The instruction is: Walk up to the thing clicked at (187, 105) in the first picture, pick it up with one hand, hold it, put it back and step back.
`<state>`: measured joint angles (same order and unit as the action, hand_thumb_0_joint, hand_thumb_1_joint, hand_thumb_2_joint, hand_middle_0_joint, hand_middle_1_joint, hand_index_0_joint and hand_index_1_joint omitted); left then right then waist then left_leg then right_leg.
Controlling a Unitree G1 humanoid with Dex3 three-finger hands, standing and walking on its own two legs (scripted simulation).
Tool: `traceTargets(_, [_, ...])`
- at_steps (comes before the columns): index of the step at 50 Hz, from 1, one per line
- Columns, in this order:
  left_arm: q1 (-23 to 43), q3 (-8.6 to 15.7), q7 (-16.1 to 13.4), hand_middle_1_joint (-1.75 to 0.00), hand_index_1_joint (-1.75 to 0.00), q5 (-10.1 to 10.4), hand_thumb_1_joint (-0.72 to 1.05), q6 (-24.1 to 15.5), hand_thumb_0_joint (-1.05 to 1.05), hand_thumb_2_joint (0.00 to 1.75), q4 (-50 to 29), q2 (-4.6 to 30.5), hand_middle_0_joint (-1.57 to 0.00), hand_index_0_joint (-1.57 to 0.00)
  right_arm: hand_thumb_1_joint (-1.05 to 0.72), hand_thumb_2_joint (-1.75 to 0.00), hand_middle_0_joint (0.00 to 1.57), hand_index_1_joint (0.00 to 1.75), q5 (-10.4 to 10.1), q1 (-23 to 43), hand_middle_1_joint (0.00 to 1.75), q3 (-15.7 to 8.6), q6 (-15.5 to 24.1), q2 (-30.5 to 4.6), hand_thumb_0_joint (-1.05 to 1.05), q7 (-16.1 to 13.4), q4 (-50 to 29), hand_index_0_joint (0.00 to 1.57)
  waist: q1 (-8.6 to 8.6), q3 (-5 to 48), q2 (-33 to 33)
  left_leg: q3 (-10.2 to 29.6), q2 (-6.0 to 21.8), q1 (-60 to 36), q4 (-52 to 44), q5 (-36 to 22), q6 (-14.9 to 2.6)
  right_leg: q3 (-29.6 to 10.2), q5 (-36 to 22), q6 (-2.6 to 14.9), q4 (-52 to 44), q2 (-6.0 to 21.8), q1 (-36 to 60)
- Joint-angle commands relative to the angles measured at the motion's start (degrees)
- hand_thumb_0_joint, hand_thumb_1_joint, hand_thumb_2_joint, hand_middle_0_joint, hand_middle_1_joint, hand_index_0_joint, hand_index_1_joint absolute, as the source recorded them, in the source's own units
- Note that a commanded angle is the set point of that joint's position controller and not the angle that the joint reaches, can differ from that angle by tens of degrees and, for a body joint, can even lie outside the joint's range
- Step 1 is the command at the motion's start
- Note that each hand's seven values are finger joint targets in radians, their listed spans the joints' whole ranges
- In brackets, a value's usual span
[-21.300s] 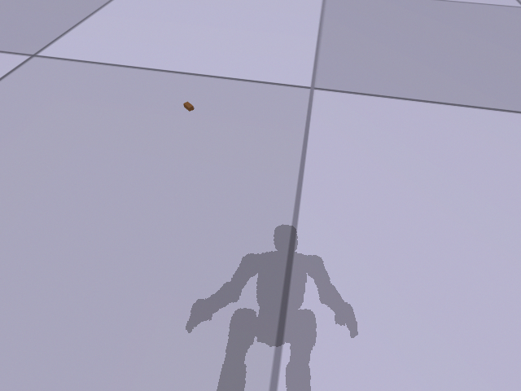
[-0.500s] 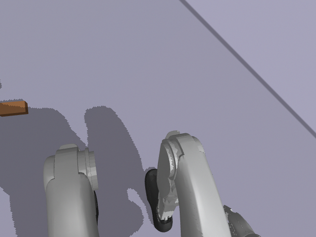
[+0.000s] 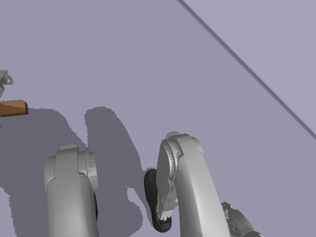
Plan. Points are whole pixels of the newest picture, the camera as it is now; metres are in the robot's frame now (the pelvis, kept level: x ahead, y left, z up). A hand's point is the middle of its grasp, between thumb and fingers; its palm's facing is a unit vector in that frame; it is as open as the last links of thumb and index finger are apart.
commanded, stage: approach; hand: left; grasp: from above
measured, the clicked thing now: (13, 109) +0.45 +0.34 -0.30
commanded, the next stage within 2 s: close in in 0.46 s
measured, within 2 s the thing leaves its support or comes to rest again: neither
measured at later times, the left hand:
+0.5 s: hand out of the picture +0.43 +0.36 -0.18, palm faces -0.50 -0.09 -0.86, open 12.4 cm
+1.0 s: hand (7, 106) +0.44 +0.33 -0.23, palm faces -0.43 -0.09 -0.90, open 12.7 cm
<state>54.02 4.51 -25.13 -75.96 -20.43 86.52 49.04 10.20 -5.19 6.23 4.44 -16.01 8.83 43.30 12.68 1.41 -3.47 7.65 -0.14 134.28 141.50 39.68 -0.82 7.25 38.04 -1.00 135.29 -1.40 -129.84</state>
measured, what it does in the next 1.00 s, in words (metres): stands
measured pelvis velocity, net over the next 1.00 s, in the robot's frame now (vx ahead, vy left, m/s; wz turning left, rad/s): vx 0.00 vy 0.00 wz -0.05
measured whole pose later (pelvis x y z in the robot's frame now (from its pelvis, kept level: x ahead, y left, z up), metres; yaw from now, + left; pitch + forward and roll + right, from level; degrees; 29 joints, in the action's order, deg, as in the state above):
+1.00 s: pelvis +0.00 +0.00 -0.02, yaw -3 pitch +29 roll -11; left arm 57.6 9.5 -35.8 -80.3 -16.8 99.0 55.3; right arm 14.2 -4.3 11.3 8.9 -17.6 11.3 40.5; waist 18.7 -3.4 -6.5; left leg 9.8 0.4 136.1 146.1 40.2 -1.2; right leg 9.1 37.2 -1.8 137.7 -2.6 -131.1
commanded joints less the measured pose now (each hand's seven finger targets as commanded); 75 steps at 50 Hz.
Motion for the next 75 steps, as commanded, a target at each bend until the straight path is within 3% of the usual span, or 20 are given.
traceTargets(1, [20.38, 0.72, -4.52, -0.74, -0.75, -0.3, -0.25, 1.0, 0.0, 0.77, -2.95, 11.49, -0.36, -0.36, -0.9, -0.89, 0.2, 0.3, 0.32, -12.92, 0.3, -3.56, 0.57, -15.67, 0.0, -0.85, 0.34, 0.2, 4.0, 32.97, 18.8, -2.79, -0.35, -28.47, -14.46, -8.29, -0.74, 3.86, -9.44, 2.83, -12.8, -2.38, 14.14])
traceTargets(7, [18.94, 4.44, -8.38, -0.72, -0.73, -1.91, -0.22, 4.94, 0.0, 0.75, 0.7, 17.03, -0.38, -0.37, -0.9, -0.9, 0.2, 0.3, 0.87, -12.33, 0.3, -1.74, 1.9, -16.32, 0.0, -0.1, -1.26, 0.2, 2.94, 35.32, 22.54, -3.73, -0.35, -29.34, -13.68, -11.5, -0.76, 3.45, -12.89, 3.07, -10.98, -2.59, 17.06])
traceTargets(11, [16.0, 7.13, -8.78, -0.72, -0.72, -0.33, -0.22, 7.67, 0.0, 0.73, -2.13, 20.49, -0.38, -0.37, -0.9, -0.9, 0.2, 0.3, 0.49, -11.43, 0.3, -1.59, 2.6, -16.56, 0.0, 0.57, -2.89, 0.2, 1.43, 38.5, 24.39, -4.48, -0.09, -28.94, -13.12, -12.63, -1.0, 2.5, -14.53, 3.05, -10.69, -2.78, 20.48])
traceTargets(15, [10.47, 9.54, -5.88, -0.72, -0.73, 3.25, -0.24, 9.36, 0.0, 0.74, -7.02, 23.26, -0.35, -0.35, -0.9, -0.9, 0.2, 0.3, -0.93, -10.67, 0.3, -2.35, 2.2, -16.43, 0.0, 0.65, -3.42, 0.2, -2.16, 40.75, 23.46, -5.06, -0.18, -26.47, -13.9, -12.32, -1.38, 1.68, -13.81, 2.96, -11.29, -2.58, 23.05])
traceTargets(19, [9.59, 5.8, 0.5, -0.75, -0.75, 6.0, -0.28, 8.75, 0.0, 0.76, -9.06, 17.66, -0.33, -0.33, -0.9, -0.89, 0.2, 0.3, -1.81, -12.23, 0.3, -3.8, 1.6, -15.58, 0.0, 0.7, -2.79, 0.2, 0.31, 36.95, 20.53, -4.09, -0.35, -24.73, -13.96, -9.81, -1.58, 1.75, -11.36, 2.89, -11.8, -2.33, 21.46])
traceTargets(22, [9.76, 8.42, 3.78, -0.73, -0.74, 6.86, -0.28, 6.12, 0.0, 0.77, -10.98, 20.77, -0.35, -0.34, -0.9, -0.9, 0.2, 0.3, -1.66, -13.1, 0.3, -4.97, 1.02, -17.8, 0.0, 0.07, -3.71, 0.2, 1.87, 36.16, 15.5, -3.74, -0.27, -21.66, -12.31, -9.71, -1.89, 1.71, -11.46, 2.51, -13.29, -2.13, 23.87])
traceTargets(24, [11.11, 3.63, 6.07, -0.73, -0.74, 7.18, -0.27, 3.16, 0.0, 0.76, -11.55, 12.07, -0.35, -0.34, -0.9, -0.9, 0.2, 0.3, -1.36, -13.82, 0.3, -4.98, 0.64, -16.89, 0.0, 0.01, -3.65, 0.2, 3.7, 33.81, 15.21, -3.05, -0.27, -22.41, -12.09, -9.55, -1.08, 2.81, -10.62, 3.1, -13.78, -2.15, 21.41])
traceTargets(27, [14.15, 2.14, 7.08, -0.74, -0.74, 6.62, -0.22, -1.43, 0.0, 0.74, -13.02, 12.69, -0.37, -0.37, -0.9, -0.9, 0.2, 0.3, -0.99, -15.67, 0.3, -4.44, 0.45, -16.59, 0.0, -0.38, -2.05, 0.2, 4.31, 33.01, 17.26, -2.06, 0.07, -25.86, -12.73, -8.61, -0.57, 3.6, -9.27, 3.05, -14.28, -2.34, 19.76])
traceTargets(33, [16.67, 2.58, -0.8, -0.81, -0.79, 1.1, -0.26, -5.17, 0.0, 0.77, -7.18, 14.77, -0.3, -0.31, -0.89, -0.89, 0.2, 0.3, 0.22, -12.18, 0.3, -2.52, -0.73, -16.76, 0.0, -0.49, -1.32, 0.2, 3.11, 32.36, 22.08, -0.46, 0.23, -31.83, -13.95, -10.12, 0.41, 5.69, -9.29, 3.2, -10.7, -2.6, 14.38])
traceTargets(39, [18.92, 5.73, -9.85, -0.74, -0.75, -5.07, -0.27, -2.42, 0.0, 0.8, -0.9, 19.39, -0.31, -0.3, -0.89, -0.9, 0.2, 0.3, 2.25, -9.55, 0.3, -1.65, 0.33, -17.79, 0.0, 0.45, -1.87, 0.2, 3.55, 31.97, 27.11, -0.61, 0.52, -34.13, -14.63, -12.51, 0.8, 6.47, -11.92, 3.11, -7.75, -2.69, 11.67])
traceTargets(40, [16.9, 3.47, -10.85, -0.74, -0.75, -5.71, -0.29, -1.06, 0.0, 0.81, 4.6, 16.58, -0.31, -0.29, -0.89, -0.9, 0.2, 0.3, 2.81, -9.48, 0.3, -1.13, 0.91, -17.43, 0.0, 0.84, -1.57, 0.2, 4.92, 28.83, 25.93, -1.2, 0.48, -31.84, -13.94, -11.29, 0.52, 6.24, -11.74, 3.03, -7.94, -2.83, 11.3])
traceTargets(41, [18.27, 5.53, -12.09, -0.75, -0.76, -5.71, -0.29, -0.36, 0.0, 0.81, 3.8, 18.62, -0.29, -0.28, -0.89, -0.9, 0.2, 0.3, 3.53, -9.02, 0.3, -1.06, 1.47, -17.92, 0.0, 1.08, -2.03, 0.2, 5.7, 28.75, 24.09, -1.55, 0.41, -30.57, -13.14, -10.7, 0.06, 6.24, -11.5, 2.63, -8.84, -3.13, 12.52])
traceTargets(45, [18.8, 5.88, -13.9, -0.76, -0.77, -4.21, -0.28, 2.98, 0.0, 0.8, 5.27, 20.19, -0.29, -0.28, -0.89, -0.9, 0.2, 0.3, 3.94, -8.54, 0.3, -0.67, 3.49, -18.75, 0.0, 1.65, -2.62, 0.2, 5.82, 29.26, 24.25, -1.72, 0.52, -27.96, -12.54, -8.7, -0.33, 5.68, -10.2, 2.61, -9.1, -3.26, 13.32])
traceTargets(46, [18.29, 4.1, -13.39, -0.77, -0.78, -4.18, -0.31, 3.91, 0.0, 0.81, 7.31, 18.09, -0.28, -0.27, -0.89, -0.9, 0.2, 0.3, 4.0, -8.62, 0.3, -0.09, 4.17, -18.55, 0.0, 1.99, -3.27, 0.2, 6.72, 28.47, 24.36, -1.75, 0.5, -28.4, -12.08, -8.31, -0.4, 5.64, -10.33, 2.41, -8.42, -3.03, 12.98])
traceTargets(48, [18.51, 6.86, -13.26, -0.79, -0.79, -2.36, -0.3, 4.52, 0.0, 0.81, 5.46, 22.38, -0.27, -0.27, -0.89, -0.9, 0.2, 0.3, 3.82, -8.64, 0.3, -0.4, 5.06, -19.87, 0.0, 1.96, -3.18, 0.2, 5.81, 29.95, 24.69, -1.41, 0.6, -27.53, -12.19, -7.46, -0.47, 5.81, -9.55, 2.43, -8.97, -3.13, 14.29])
traceTargets(50, [16.28, 6.4, -12.05, -0.82, -0.82, -1.56, -0.33, 5.32, 0.0, 0.81, 6.3, 21.7, -0.25, -0.25, -0.9, -0.9, 0.2, 0.3, 3.74, -8.37, 0.3, -0.01, 5.58, -19.45, 0.0, 2.24, -3.93, 0.2, 5.51, 30.48, 24.45, -1.46, 0.75, -27.16, -11.66, -7.87, -0.4, 5.29, -10.15, 2.69, -8.47, -3.22, 16.14])
traceTargets(51, [14.75, 9.13, -11.89, -0.82, -0.82, -0.99, -0.33, 5.51, 0.0, 0.81, 6.12, 24.64, -0.25, -0.25, -0.89, -0.9, 0.2, 0.3, 4.06, -10.12, 0.3, -0.05, 5.54, -19.73, 0.0, 2.24, -3.03, 0.2, 5.57, 31.38, 24.07, -1.71, 0.67, -27.16, -10.9, -9.81, -0.54, 5.54, -12.03, 2.29, -8.66, -3.21, 18.19])
traceTargets(53, [14.16, 7.33, -10.3, -0.84, -0.83, 0.18, -0.34, 5.47, 0.0, 0.82, 6.09, 22.26, -0.23, -0.23, -0.89, -0.9, 0.2, 0.3, 3.97, -9.67, 0.3, 0.59, 5.88, -18.97, 0.0, 2.46, -3.99, 0.2, 6.21, 31.59, 22.8, -1.65, 0.83, -26.61, -9.66, -11.14, -0.63, 4.98, -13.49, 2.48, -8.16, -3.23, 19.62])
traceTargets(60, [10.91, 9.22, -7.98, -0.81, -0.82, 2.62, -0.37, 2.25, 0.0, 0.85, 3.19, 25.31, -0.23, -0.22, -0.89, -0.9, 0.2, 0.3, 4.14, -10.99, 0.3, 1.95, 5.32, -19.45, 0.0, 2.6, -3.18, 0.2, 5.93, 31.24, 23.54, -0.69, 1.13, -26.6, -8.71, -14.14, -0.16, 6.21, -15.86, 2.46, -8.34, -3.36, 22.73])
traceTargets(75, [12.17, 4.95, -14.58, -0.77, -0.79, -1.32, -0.33, 0.19, 0.0, 0.84, 6.25, 23.32, -0.26, -0.25, -0.89, -0.9, 0.2, 0.3, 6.3, -7.96, 0.3, 3.62, 6.99, -21.63, 0.0, 3.72, -2.99, 0.2, 8.13, 25.89, 25.41, 1.26, 2.06, -28.74, -9.64, -11.39, 0.62, 8.4, -13.9, 2.29, -7.55, -4.34, 18.97])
